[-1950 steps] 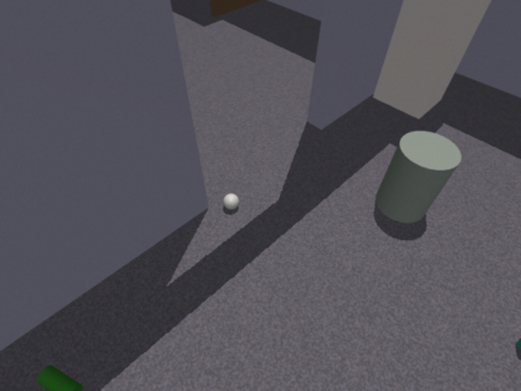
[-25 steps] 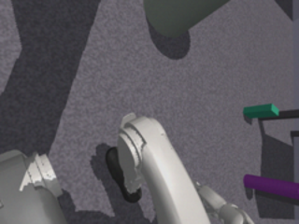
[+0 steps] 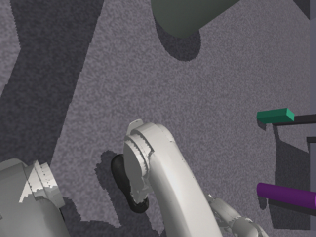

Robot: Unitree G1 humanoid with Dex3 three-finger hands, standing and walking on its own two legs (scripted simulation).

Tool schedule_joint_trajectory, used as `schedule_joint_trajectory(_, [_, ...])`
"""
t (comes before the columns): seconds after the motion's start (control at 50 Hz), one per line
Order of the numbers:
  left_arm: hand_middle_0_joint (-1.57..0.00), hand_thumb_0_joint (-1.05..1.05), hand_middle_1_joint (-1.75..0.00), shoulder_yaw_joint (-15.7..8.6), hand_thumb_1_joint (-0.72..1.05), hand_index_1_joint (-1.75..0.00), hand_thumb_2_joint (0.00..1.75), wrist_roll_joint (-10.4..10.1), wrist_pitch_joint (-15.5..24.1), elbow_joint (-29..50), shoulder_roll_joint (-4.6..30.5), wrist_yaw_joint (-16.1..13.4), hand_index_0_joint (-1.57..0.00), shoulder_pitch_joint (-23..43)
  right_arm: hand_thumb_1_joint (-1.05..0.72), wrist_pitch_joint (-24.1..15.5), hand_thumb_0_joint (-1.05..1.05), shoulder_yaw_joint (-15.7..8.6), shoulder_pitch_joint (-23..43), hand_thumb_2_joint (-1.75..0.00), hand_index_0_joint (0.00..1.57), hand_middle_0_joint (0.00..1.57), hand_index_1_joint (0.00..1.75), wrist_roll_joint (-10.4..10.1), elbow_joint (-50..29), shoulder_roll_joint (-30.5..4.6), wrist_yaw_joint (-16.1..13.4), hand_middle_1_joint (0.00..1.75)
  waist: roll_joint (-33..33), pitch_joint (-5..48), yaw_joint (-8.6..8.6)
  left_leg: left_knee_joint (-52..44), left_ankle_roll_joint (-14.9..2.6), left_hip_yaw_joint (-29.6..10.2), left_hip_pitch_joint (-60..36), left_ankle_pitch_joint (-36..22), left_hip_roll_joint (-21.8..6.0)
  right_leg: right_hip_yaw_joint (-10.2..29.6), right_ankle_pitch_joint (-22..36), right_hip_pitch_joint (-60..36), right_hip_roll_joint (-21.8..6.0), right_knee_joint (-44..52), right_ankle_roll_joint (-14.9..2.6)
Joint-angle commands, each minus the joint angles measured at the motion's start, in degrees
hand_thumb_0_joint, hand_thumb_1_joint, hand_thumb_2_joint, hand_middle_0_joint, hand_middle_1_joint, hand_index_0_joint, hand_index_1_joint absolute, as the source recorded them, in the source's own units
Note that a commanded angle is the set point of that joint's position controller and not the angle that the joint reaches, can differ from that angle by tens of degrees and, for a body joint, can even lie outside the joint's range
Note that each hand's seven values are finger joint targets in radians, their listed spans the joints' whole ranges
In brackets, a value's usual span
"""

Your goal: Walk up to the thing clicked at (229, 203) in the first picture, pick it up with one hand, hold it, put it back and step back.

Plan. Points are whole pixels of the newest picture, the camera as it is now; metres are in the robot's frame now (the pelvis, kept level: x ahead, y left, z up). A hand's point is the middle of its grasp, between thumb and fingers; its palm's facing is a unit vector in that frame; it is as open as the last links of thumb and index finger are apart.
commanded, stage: open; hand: left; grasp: from above
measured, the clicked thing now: out of the picture +0.45 +0.35 -0.27
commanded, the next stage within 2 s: withdraw in 0.18 s
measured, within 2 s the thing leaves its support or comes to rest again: neither
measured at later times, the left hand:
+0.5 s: hand out of the picture +0.46 +0.35 -0.23, palm faces -0.36 -0.15 -0.92, open 14.0 cm
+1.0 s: hand out of the picture +0.42 +0.36 -0.07, palm faces -0.48 -0.14 -0.86, open 14.0 cm
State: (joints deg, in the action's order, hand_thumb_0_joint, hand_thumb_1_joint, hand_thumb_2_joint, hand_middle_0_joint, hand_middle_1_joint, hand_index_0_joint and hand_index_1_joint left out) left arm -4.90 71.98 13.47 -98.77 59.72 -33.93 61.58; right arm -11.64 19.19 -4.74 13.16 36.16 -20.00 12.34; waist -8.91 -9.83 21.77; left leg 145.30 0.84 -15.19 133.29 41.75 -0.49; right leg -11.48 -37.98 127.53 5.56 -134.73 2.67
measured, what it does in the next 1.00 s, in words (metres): rises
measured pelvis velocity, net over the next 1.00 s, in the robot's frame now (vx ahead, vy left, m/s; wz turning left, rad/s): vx -0.01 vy -0.01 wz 0.13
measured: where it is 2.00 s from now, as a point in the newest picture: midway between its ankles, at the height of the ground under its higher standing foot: (99, 215)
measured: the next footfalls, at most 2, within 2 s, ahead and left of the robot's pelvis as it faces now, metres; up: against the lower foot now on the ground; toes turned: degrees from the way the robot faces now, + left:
none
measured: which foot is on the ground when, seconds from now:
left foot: down 0.00-1.00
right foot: down 0.00-1.00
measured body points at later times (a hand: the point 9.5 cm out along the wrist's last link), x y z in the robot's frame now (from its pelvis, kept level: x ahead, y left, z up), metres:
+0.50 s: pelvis +0.00 +0.00 +0.00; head +0.27 +0.14 +0.33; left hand +0.47 +0.36 -0.18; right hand +0.08 -0.25 -0.06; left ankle +0.06 +0.13 -0.28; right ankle +0.11 -0.11 -0.28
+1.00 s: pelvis -0.01 -0.01 +0.06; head +0.20 +0.10 +0.44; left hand +0.45 +0.37 -0.02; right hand +0.11 -0.26 -0.04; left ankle +0.06 +0.13 -0.28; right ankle +0.11 -0.11 -0.28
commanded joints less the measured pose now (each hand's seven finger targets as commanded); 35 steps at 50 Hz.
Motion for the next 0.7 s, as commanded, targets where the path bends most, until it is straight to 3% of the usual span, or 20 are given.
schedule_joint_trajectory(0.0, [-0.06, 0.00, -1.06, -0.54, -0.49, -1.03, 0.93, -0.88, -0.43, 5.11, 13.56, -2.52, -0.08, 13.03, -0.89, 0.32, 0.00, -5.59, -10.31, -0.90, 0.20, 0.20, 0.30, 0.18, 0.47, -18.67, -0.68, 0.30, 31.28, 37.86, 1.91, -14.94, -1.31, 5.43, -26.93, -14.86, -2.80, -4.49, 16.50, -23.07, 2.01, 11.64, -3.78])
schedule_joint_trajectory(0.04, [-0.06, 0.00, -1.07, 0.55, -0.48, -1.04, 0.92, -1.09, -0.33, 5.51, 12.63, -2.32, -0.08, 14.10, -0.89, 0.11, 0.00, -5.42, -10.94, -0.90, 0.20, 0.20, 0.30, 0.08, 0.83, -18.60, -0.73, 0.30, 31.01, 35.96, 2.79, -14.93, -1.40, 5.48, -25.85, -14.02, -2.59, -4.54, 15.88, -21.94, 1.79, 11.51, -3.77])
schedule_joint_trajectory(0.12, [-0.06, 0.00, -1.07, 0.74, -0.48, -1.05, 0.93, -0.85, -0.31, 5.93, 13.18, -1.94, -0.08, 14.26, -0.89, -0.23, 0.00, -5.61, -10.58, -0.90, 0.20, 0.20, 0.30, -0.06, 0.33, -18.86, -0.89, 0.30, 31.52, 35.94, 2.48, -15.56, -1.10, 4.77, -27.24, -12.70, -2.79, -4.62, 14.29, -21.03, 1.75, 11.24, -4.01])
schedule_joint_trajectory(0.16, [-0.06, 0.00, -1.07, -0.62, -0.47, -1.04, 0.92, -0.83, -0.31, 6.07, 14.46, -1.97, -0.09, 13.89, -0.89, -0.25, 0.00, -5.97, -10.63, -0.90, 0.20, 0.20, 0.30, -0.20, 0.52, -19.41, -0.88, 0.30, 31.58, 37.09, 1.91, -15.67, -0.95, 4.28, -27.87, -12.70, -2.84, -5.01, 13.93, -20.13, 1.46, 10.78, -3.98])
schedule_joint_trajectory(0.18, [-0.06, 0.00, -1.07, 0.75, -0.48, -1.04, 0.93, -0.91, -0.12, 6.01, 12.96, -1.87, -0.08, 14.29, -0.89, -0.19, 0.00, -5.70, -10.40, -0.90, 0.20, 0.20, 0.30, -0.08, 0.10, -18.65, -0.86, 0.30, 31.70, 36.25, 2.55, -15.81, -1.02, 4.79, -27.17, -12.38, -2.86, -4.54, 13.98, -21.33, 1.81, 11.19, -4.09])
schedule_joint_trajectory(0.24, [-0.06, 0.00, -1.07, -0.44, -0.47, -1.05, 0.93, -0.76, -0.28, 6.89, 13.80, -1.73, -0.09, 14.34, -0.89, -0.38, 0.00, -5.89, -10.79, -0.90, 0.20, 0.20, 0.30, -0.09, 0.44, -19.06, -0.79, 0.30, 33.00, 37.95, 2.00, -15.59, -0.77, 4.58, -29.17, -14.67, -2.74, -4.98, 15.52, -20.72, 1.42, 10.65, -3.98])
schedule_joint_trajectory(0.26, [-0.06, 0.00, -1.07, 0.44, -0.46, -1.04, 0.92, -0.90, -0.27, 7.16, 12.78, -1.51, -0.09, 14.27, -0.89, -0.43, 0.00, -5.93, -10.50, -0.90, 0.20, 0.20, 0.30, -0.19, 0.57, -18.82, -0.71, 0.30, 33.19, 37.60, 2.11, -15.30, -0.71, 4.50, -29.12, -15.44, -2.87, -5.00, 16.10, -20.43, 1.50, 10.44, -3.97])
schedule_joint_trajectory(0.28, [-0.06, 0.00, -1.03, -1.24, -0.50, -1.01, 0.97, -0.78, -0.54, 4.63, 14.43, -1.80, -0.08, 11.71, -0.90, -0.20, 0.00, -6.12, -10.92, -0.90, 0.20, 0.20, 0.30, -0.16, 1.07, -19.39, -0.80, 0.30, 32.49, 37.45, 1.87, -15.49, -0.70, 4.28, -29.03, -15.50, -2.91, -5.13, 15.97, -20.80, 1.48, 10.61, -3.90])
schedule_joint_trajectory(0.3, [-0.06, 0.00, -1.02, 0.28, -0.51, -1.00, 0.97, -0.79, -0.23, 8.32, 12.95, -1.55, -0.08, 13.89, -0.90, -0.23, 0.00, -6.02, -11.01, -0.90, 0.20, 0.20, 0.30, -0.12, 0.41, -18.86, -0.65, 0.30, 33.58, 37.93, 2.00, -15.90, -0.58, 4.56, -29.66, -16.17, -2.80, -5.01, 16.59, -21.21, 1.64, 10.55, -4.00])
schedule_joint_trajectory(0.32, [-0.06, 0.00, -1.02, -0.51, -0.52, -1.01, 0.98, -0.57, -0.53, 7.59, 13.93, -1.43, -0.08, 13.62, -0.90, -0.24, 0.00, -6.33, -10.81, -0.90, 0.20, 0.20, 0.30, -0.24, 0.67, -18.82, -0.67, 0.30, 33.91, 37.79, 1.70, -15.64, -0.60, 4.68, -29.96, -15.45, -2.88, -4.83, 16.19, -20.83, 1.49, 10.50, -4.07])
schedule_joint_trajectory(0.34, [-0.06, 0.00, -1.02, -1.40, -0.51, -1.00, 0.98, -0.57, -0.34, 13.51, 15.41, -1.42, -0.08, 15.87, -0.90, -0.17, 0.00, -6.56, -11.01, -0.90, 0.20, 0.20, 0.30, -0.11, 0.34, -18.80, -0.56, 0.30, 36.75, 41.11, 0.66, -15.75, -0.54, 5.22, -31.35, -17.42, -2.71, -4.66, 17.51, -22.19, 1.60, 10.86, -4.06])
schedule_joint_trajectory(0.42, [-0.06, 0.00, -1.01, -2.61, -0.53, -1.00, 0.98, -1.57, -1.96, 18.68, 13.80, -0.37, -0.07, 11.72, -0.90, 0.02, 0.00, -8.31, -11.04, -0.90, 0.20, 0.20, 0.30, -0.85, 0.82, -17.82, 0.16, 0.30, 40.36, 46.68, -2.23, -16.38, -0.09, 5.95, -34.63, -21.39, -2.52, -4.20, 20.05, -22.10, 1.27, 10.04, -4.40])
schedule_joint_trajectory(0.48, [-0.06, 0.00, -1.00, -3.91, -0.53, -0.99, 0.98, -2.79, -3.94, 25.01, 11.96, 1.47, -0.07, 9.42, -0.90, 1.01, 0.00, -10.83, -11.38, -0.90, 0.20, 0.20, 0.30, -1.84, 0.79, -16.68, 0.84, 0.30, 40.82, 50.95, -4.77, -16.73, -0.41, 7.29, -34.52, -21.93, -2.17, -3.13, 20.45, -22.06, 1.25, 10.94, -4.52])
schedule_joint_trajectory(0.52, [-0.06, 0.00, -0.99, -3.36, -0.53, -0.99, 0.99, -3.80, -5.59, 27.63, 9.17, 3.49, -0.06, 8.06, -0.90, 1.90, 0.00, -12.49, -12.03, -0.90, 0.20, 0.20, 0.30, -2.90, 1.32, -15.67, 1.36, 0.30, 41.54, 51.73, -5.98, -17.84, -0.41, 7.85, -34.26, -21.60, -1.81, -2.41, 19.81, -20.08, 0.99, 11.00, -4.81])
schedule_joint_trajectory(0.6, [-0.06, 0.00, -1.00, 0.21, -0.54, -1.00, 1.00, -5.56, -8.08, 31.75, 1.71, 9.55, -0.06, 9.17, -0.90, 4.13, 0.00, -15.48, -13.55, -0.90, 0.20, 0.20, 0.30, -5.35, 1.54, -14.56, 1.74, 0.30, 36.34, 49.98, -5.75, -21.14, -1.20, 7.96, -30.89, -14.60, -1.24, -1.26, 14.62, -17.42, 0.46, 13.53, -4.98])
schedule_joint_trajectory(0.62, [-0.07, 0.00, -1.00, 0.37, -0.54, -1.01, 1.00, -5.78, -8.51, 34.16, 1.62, 11.15, -0.06, 8.93, -0.90, 4.81, 0.00, -16.27, -13.91, -0.90, 0.20, 0.20, 0.30, -5.94, 1.27, -14.22, 1.58, 0.30, 35.38, 51.17, -6.70, -22.24, -1.36, 8.34, -31.16, -13.56, -0.95, -0.58, 13.67, -18.50, 0.31, 14.47, -5.00])
schedule_joint_trajectory(0.66, [-0.07, 0.00, -1.00, 1.39, -0.54, -1.00, 1.00, -6.45, -9.06, 36.79, 0.12, 14.38, -0.06, 10.66, -0.90, 6.31, 0.00, -17.53, -15.39, -0.90, 0.20, 0.20, 0.30, -6.84, 1.20, -14.00, 1.03, 0.30, 33.10, 52.86, -6.44, -23.98, -1.52, 8.49, -32.38, -13.01, -0.67, 0.14, 13.21, -20.31, -0.04, 16.28, -5.17])
schedule_joint_trajectory(0.68, [-0.07, 0.00, -1.01, 2.85, -0.53, -1.01, 1.01, -6.85, -9.39, 37.42, -2.20, 15.89, -0.07, 10.49, -0.90, 7.13, 0.00, -17.96, -15.84, -0.90, 0.20, 0.20, 0.30, -7.21, 1.27, -13.18, 0.69, 0.30, 31.66, 52.99, -6.13, -24.50, -1.71, 8.89, -32.88, -13.26, -0.64, 0.81, 13.55, -21.92, 0.10, 17.40, -5.02])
